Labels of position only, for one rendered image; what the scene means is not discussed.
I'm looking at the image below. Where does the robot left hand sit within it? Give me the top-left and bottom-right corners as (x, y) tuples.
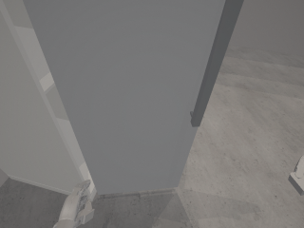
(58, 180), (95, 227)

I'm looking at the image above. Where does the robot right hand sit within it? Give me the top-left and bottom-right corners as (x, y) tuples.
(288, 155), (304, 196)

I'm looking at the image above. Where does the handle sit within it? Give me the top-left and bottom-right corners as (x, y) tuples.
(190, 0), (244, 127)

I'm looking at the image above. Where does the fridge door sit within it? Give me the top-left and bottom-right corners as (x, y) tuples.
(23, 0), (226, 195)

